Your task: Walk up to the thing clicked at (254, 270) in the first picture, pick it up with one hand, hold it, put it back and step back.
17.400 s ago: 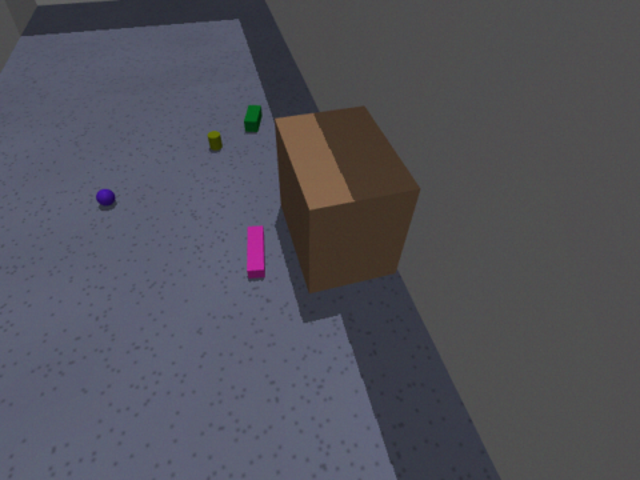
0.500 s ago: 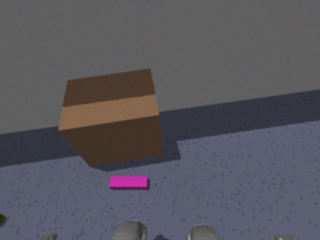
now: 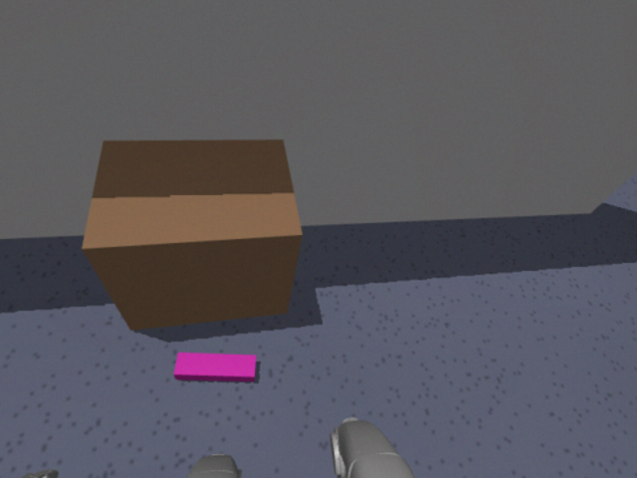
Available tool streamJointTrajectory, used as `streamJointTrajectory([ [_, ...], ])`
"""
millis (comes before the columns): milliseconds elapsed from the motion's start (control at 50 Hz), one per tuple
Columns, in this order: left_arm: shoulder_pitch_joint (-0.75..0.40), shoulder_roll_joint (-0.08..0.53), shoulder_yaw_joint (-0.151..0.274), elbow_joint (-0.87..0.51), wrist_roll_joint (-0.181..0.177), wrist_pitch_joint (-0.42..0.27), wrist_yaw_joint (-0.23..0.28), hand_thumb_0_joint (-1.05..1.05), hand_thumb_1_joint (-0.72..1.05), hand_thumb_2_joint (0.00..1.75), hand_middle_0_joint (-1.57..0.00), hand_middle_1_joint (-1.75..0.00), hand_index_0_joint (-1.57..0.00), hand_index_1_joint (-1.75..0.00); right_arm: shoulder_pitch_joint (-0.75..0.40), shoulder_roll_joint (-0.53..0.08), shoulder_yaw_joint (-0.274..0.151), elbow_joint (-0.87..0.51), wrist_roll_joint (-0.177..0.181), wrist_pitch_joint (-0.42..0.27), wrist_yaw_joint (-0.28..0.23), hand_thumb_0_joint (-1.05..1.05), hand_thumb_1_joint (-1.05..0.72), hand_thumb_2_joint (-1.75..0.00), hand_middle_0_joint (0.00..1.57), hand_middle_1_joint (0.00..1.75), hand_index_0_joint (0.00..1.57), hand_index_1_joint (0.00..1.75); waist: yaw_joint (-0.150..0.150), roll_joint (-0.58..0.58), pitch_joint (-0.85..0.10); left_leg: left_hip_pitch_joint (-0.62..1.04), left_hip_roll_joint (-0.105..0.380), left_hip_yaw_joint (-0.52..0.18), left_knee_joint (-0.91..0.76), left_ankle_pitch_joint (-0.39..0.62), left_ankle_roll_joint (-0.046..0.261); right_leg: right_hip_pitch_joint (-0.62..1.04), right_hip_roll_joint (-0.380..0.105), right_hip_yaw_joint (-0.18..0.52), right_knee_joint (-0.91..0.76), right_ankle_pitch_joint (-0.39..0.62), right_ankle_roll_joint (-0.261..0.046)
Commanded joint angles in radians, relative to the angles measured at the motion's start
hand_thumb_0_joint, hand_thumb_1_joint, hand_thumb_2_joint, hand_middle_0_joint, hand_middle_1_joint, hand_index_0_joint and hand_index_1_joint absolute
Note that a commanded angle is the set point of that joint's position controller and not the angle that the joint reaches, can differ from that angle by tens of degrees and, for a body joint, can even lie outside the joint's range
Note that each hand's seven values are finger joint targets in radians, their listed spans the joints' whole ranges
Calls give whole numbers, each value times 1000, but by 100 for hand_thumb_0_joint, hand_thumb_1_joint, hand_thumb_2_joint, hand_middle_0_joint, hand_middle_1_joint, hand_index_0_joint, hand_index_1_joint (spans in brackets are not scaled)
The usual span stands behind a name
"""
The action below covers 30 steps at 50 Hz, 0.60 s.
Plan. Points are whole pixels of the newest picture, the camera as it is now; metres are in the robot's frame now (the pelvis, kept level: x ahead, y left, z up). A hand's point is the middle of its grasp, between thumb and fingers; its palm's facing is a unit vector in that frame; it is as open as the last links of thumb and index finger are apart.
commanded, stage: walk up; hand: left
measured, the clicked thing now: (216, 367) +0.46 +0.19 -0.73
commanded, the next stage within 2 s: stand in 0.14 s
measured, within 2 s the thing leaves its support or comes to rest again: neither
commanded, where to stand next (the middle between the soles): +0.12 -0.02 m, yaw +1 degrees
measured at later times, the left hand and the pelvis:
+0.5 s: hand out of the picture +0.10 +0.22 -0.13, palm faces -0.01 -0.93 -0.37, open 7.4 cm; pelvis +0.00 -0.04 +0.01, yaw +0 degrees
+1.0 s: hand out of the picture +0.10 +0.21 -0.13, palm faces -0.01 -0.94 -0.34, open 7.4 cm; pelvis +0.01 -0.04 +0.03, yaw +0 degrees
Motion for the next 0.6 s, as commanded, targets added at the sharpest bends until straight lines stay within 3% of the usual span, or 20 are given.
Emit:
streamJointTrajectory([
  [0, 27, 125, 28, -31, -16, -45, 7, 0, 90, 90, -20, -30, -20, -30, -59, -282, -71, -93, -10, -10, 9, 0, -90, -90, 20, 30, 20, 30, -16, 386, -120, 19, 165, -159, -243, 140, 213, 95, -43, -105, -262, -48, 6],
  [40, 26, 118, 27, -2, -13, -64, 14, 0, 90, 90, -20, -30, -20, -30, -66, -297, -67, -91, -12, 17, 26, 0, -90, -90, 20, 30, 20, 30, -17, 419, -121, -76, 146, -142, -188, 126, 206, 244, -2, -177, -400, -70, 4],
  [80, 75, 119, 33, 35, 0, -81, 27, 0, 90, 90, -20, -30, -20, -30, -55, -259, -45, -87, 4, 37, 31, 0, -90, -90, 20, 30, 20, 30, 24, 311, -137, -112, 109, -99, 0, 250, 154, 373, 35, -185, -617, 45, -8],
  [100, 79, 163, 46, 32, 13, -91, 34, 0, 90, 90, -20, -30, -20, -30, -14, -216, -29, -85, 11, 39, 29, 0, -90, -90, 20, 30, 20, 30, 30, 177, -163, -168, 77, -69, 127, 221, 112, 437, -27, -79, -658, 102, -29],
  [120, 124, 252, 34, 19, 18, -118, 42, 0, 90, 90, -20, -30, -20, -30, -5, -100, -14, -103, 37, 42, 33, 0, -90, -90, 20, 30, 20, 30, 15, -55, -246, -232, -64, -27, 265, -104, 35, 443, -333, 384, -811, 121, -115],
  [140, 69, 324, 53, 44, 24, -118, 44, 0, 90, 90, -20, -30, -20, -30, -68, -182, -37, -98, 31, 51, 15, 0, -90, -90, 20, 30, 20, 30, 44, -42, -224, -148, -63, -120, 300, -312, 42, 248, -389, 499, -833, 73, -269],
  [160, -16, 263, 35, 19, 24, -120, 43, 0, 90, 90, -20, -30, -20, -30, -93, -224, -48, -88, 34, 54, 21, 0, -90, -90, 20, 30, 20, 30, 6, -1, -150, -125, -40, -112, 305, -290, 37, 203, -325, 380, -819, -7, -248],
  [180, -73, 230, 23, 3, 19, -122, 45, 0, 90, 90, -20, -30, -20, -30, -65, -219, -52, -66, 39, 51, 29, 0, -90, -90, 20, 30, 20, 30, -17, -18, -108, -143, -41, -107, 259, -278, 44, 251, -276, 248, -775, 63, -205],
  [200, -102, 207, 16, 3, 19, -125, 50, 0, 90, 90, -20, -30, -20, -30, -20, -202, -49, -37, 41, 46, 34, 0, -90, -90, 20, 30, 20, 30, -38, -88, -141, -130, -18, -67, 145, -272, 49, 307, -249, 173, -723, 125, -177],
  [240, -137, 161, -3, 13, -5, -124, 43, 0, 90, 90, -20, -30, -20, -30, 25, -201, -56, 7, 21, 35, 38, 0, -90, -90, 20, 30, 20, 30, -79, -75, -138, 88, -41, -10, -109, -45, 51, 206, -166, 71, -669, 282, -117],
  [260, -130, 142, -6, 26, -8, -116, 43, 0, 90, 90, -20, -30, -20, -30, 61, -200, -56, 33, 14, 26, 35, 0, -90, -90, 20, 30, 20, 30, -86, -48, -150, 165, -22, -65, -228, 79, 50, 189, -142, 32, -603, 300, -81],
  [280, -100, 75, -20, 24, -17, -112, 44, 0, 90, 90, -20, -30, -20, -30, 40, -236, -54, 28, 0, 17, 35, 0, -90, -90, 20, 30, 20, 30, -54, 83, -182, 198, 98, -275, -309, 195, 76, 172, -71, -36, -492, 270, -34],
  [300, -73, 61, -23, 35, -31, -103, 48, 0, 90, 90, -20, -30, -20, -30, -59, -307, -60, 1, -9, 17, 40, 0, -90, -90, 20, 30, 20, 30, 0, 181, -143, 73, 196, -424, -356, 64, 142, 188, -9, -84, -498, 45, -20],
  [320, -48, 69, -17, 60, -36, -102, 49, 0, 90, 90, -20, -30, -20, -30, -137, -317, -61, -5, -9, 21, 46, 0, -90, -90, 20, 30, 20, 30, 22, 230, -107, -90, 210, -400, -360, -46, 195, 325, -25, -87, -506, -51, -26],
  [340, -49, 71, -22, 82, -29, -110, 42, 0, 90, 90, -20, -30, -20, -30, -185, -254, -45, -4, -1, 27, 51, 0, -90, -90, 20, 30, 20, 30, 38, 166, -90, -116, 142, -300, -338, -105, 138, 377, -41, -75, -624, -10, -32],
  [360, -70, 76, -24, 91, -18, -118, 34, 0, 90, 90, -20, -30, -20, -30, -173, -215, -31, 2, 15, 31, 52, 0, -90, -90, 20, 30, 20, 30, 13, 104, -108, -83, 68, -213, -289, -82, 86, 379, -81, 1, -689, 60, -52],
  [400, -120, 113, -26, 89, -4, -128, 31, 0, 90, 90, -20, -30, -20, -30, -144, -188, -21, 29, 22, 27, 53, 0, -90, -90, 20, 30, 20, 30, -29, 76, -135, 51, 6, -134, -253, 34, 44, 313, -139, 59, -757, 150, -75],
  [440, -145, 101, -36, 98, -10, -131, 32, 0, 90, 90, -20, -30, -20, -30, -122, -176, -12, 73, 18, 25, 59, 0, -90, -90, 20, 30, 20, 30, -34, 98, -134, 101, 20, -138, -287, 117, 43, 308, -124, 20, -767, 201, -53],
  [540, -166, 101, -42, 136, -17, -124, 32, 0, 90, 90, -20, -30, -20, -30, -155, -159, -5, 110, 15, 31, 67, 0, -90, -90, 20, 30, 20, 30, -25, 69, -127, 107, 40, -154, -373, 67, 39, 343, -105, -10, -826, 89, -28],
  [580, -157, 99, -44, 152, -15, -124, 32, 0, 90, 90, -20, -30, -20, -30, -176, -160, -7, 121, 17, 31, 68, 0, -90, -90, 20, 30, 20, 30, -22, 88, -133, 118, 47, -155, -388, 61, 39, 347, -105, -18, -836, 100, -27],
])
